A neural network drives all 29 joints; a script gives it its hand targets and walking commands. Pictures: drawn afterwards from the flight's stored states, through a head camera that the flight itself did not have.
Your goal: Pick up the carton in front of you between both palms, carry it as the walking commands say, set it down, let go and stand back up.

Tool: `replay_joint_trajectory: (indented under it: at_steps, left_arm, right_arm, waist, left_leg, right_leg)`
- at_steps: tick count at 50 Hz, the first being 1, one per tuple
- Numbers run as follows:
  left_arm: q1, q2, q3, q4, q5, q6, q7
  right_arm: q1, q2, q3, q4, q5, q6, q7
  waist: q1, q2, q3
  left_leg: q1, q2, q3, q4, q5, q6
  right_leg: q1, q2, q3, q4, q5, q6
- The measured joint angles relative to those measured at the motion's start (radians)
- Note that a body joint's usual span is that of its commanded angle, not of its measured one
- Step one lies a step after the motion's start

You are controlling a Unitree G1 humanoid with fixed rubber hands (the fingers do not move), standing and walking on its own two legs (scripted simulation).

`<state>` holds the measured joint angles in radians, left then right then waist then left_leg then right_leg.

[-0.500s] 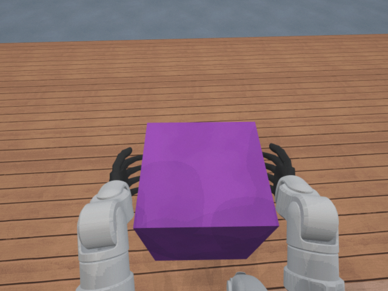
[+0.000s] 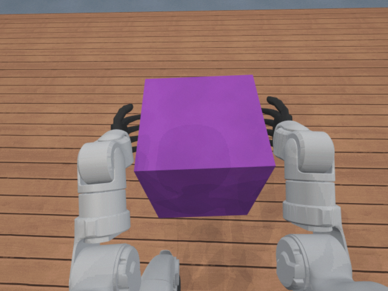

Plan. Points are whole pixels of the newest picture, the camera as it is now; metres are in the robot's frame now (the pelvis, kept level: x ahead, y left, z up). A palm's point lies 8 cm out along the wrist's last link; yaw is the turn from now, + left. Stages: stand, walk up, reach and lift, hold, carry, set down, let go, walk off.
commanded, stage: carry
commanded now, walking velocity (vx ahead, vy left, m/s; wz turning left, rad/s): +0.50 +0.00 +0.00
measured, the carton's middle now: (201, 153) +0.38 +0.02 +0.01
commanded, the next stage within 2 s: none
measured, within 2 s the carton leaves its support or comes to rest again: neither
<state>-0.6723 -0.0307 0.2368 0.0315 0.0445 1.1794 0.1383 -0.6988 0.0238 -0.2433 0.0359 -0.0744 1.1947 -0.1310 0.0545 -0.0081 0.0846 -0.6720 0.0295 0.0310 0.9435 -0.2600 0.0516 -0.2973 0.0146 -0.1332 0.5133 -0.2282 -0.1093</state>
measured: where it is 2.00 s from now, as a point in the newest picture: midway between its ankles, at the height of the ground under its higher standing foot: (201, 108)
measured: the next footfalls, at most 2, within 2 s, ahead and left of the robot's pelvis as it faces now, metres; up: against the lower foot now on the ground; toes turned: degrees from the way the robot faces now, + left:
left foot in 0.16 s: +0.29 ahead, +0.07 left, -0.03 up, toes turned +3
right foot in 0.62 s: +0.59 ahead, -0.07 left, -0.06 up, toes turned -3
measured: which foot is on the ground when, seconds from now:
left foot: up 0.00-0.14, down 0.16-0.64, up 0.66-1.00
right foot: down 0.00-0.18, up 0.20-0.60, down 0.62-1.00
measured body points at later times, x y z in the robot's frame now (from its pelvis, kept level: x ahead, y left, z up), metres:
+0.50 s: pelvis +0.34 +0.02 -0.04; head +0.41 +0.03 +0.41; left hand +0.73 +0.14 +0.05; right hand +0.71 -0.16 +0.06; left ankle +0.26 +0.07 -0.77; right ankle +0.44 -0.12 -0.73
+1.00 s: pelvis +0.65 -0.02 -0.07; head +0.70 -0.03 +0.38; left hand +1.01 +0.15 +0.02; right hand +1.02 -0.15 +0.02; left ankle +0.77 +0.12 -0.76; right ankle +0.56 -0.06 -0.80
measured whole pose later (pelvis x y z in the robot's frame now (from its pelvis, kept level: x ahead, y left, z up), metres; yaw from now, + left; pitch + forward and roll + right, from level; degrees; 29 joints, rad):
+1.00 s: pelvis +0.65 -0.02 -0.07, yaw -1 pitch +6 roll +1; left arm -0.59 -0.04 0.19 0.00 0.03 1.15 0.14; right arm -0.57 0.05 -0.22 -0.04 -0.07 1.16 -0.12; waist 0.07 0.00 0.01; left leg -0.68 0.03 0.03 0.75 -0.09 0.04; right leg -0.21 0.06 -0.08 0.50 -0.29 -0.11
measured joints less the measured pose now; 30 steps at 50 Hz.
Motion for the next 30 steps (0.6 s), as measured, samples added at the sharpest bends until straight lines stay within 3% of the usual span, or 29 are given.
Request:
replay_joint_trajectory:
  at_steps: [5, 8, 10, 12, 14, 22, 26, 30]
  left_arm:
    - [0.023, -0.033, 0.0, -0.094, 0.007, -0.008, 0.005]
    - [0.035, -0.025, -0.005, -0.107, 0.004, -0.003, 0.002]
    - [0.018, 0.002, -0.013, -0.076, -0.003, -0.006, -0.004]
    - [0.02, 0.015, -0.015, -0.044, -0.005, 0.0, -0.007]
    - [0.032, 0.008, -0.019, -0.027, 0.007, 0.016, -0.006]
    - [0.048, -0.026, -0.017, -0.084, 0.044, 0.017, -0.005]
    - [0.065, -0.032, -0.01, -0.122, 0.049, 0.012, -0.005]
    - [0.066, -0.029, -0.009, -0.088, 0.052, 0.012, -0.006]
  right_arm:
    - [0.053, 0.031, -0.014, -0.126, -0.004, -0.008, -0.008]
    - [0.058, 0.041, -0.01, -0.131, -0.011, -0.009, -0.006]
    - [0.049, 0.044, -0.005, -0.104, -0.022, -0.022, -0.004]
    - [0.04, 0.039, 0.007, -0.054, -0.026, -0.023, -0.003]
    - [0.056, 0.031, 0.012, -0.031, -0.017, -0.012, -0.003]
    - [0.071, 0.017, 0.006, -0.056, 0.026, -0.03, -0.007]
    - [0.06, 0.02, 0.009, -0.056, 0.033, -0.043, -0.006]
    - [0.053, 0.009, 0.018, -0.01, 0.033, -0.045, -0.004]
  waist:
    - [0.002, 0.017, -0.013]
    - [-0.006, 0.034, -0.042]
    - [-0.032, -0.006, -0.048]
    - [-0.058, -0.005, -0.046]
    - [-0.079, 0.009, -0.044]
    - [-0.121, 0.02, -0.023]
    - [-0.128, 0.007, -0.048]
    - [-0.121, -0.007, -0.097]
  left_leg:
    - [0.054, -0.025, 0.046, -0.371, 0.276, 0.001]
    - [0.178, -0.043, 0.098, -0.54, 0.432, 0.024]
    - [0.183, -0.067, 0.112, -0.439, 0.273, 0.061]
    - [0.181, -0.072, 0.111, -0.361, 0.18, 0.08]
    - [0.213, -0.072, 0.102, -0.359, 0.145, 0.08]
    - [0.365, -0.066, 0.078, -0.423, 0.036, 0.068]
    - [0.454, -0.074, 0.065, -0.429, -0.047, 0.05]
    - [0.534, -0.084, 0.068, -0.325, -0.181, 0.03]
  right_leg:
    - [0.121, 0.02, 0.01, 0.013, -0.128, 0.022]
    - [0.165, 0.031, -0.005, 0.164, -0.24, 0.036]
    - [0.099, 0.01, 0.029, 0.415, -0.272, 0.051]
    - [-0.019, 0.03, 0.091, 0.681, -0.308, 0.055]
    - [-0.119, 0.027, 0.114, 0.767, -0.264, 0.054]
    - [-0.365, -0.041, 0.133, 0.445, -0.066, 0.071]
    - [-0.358, -0.032, 0.098, 0.187, 0.143, 0.071]
    - [-0.234, 0.003, 0.03, -0.071, 0.345, 0.043]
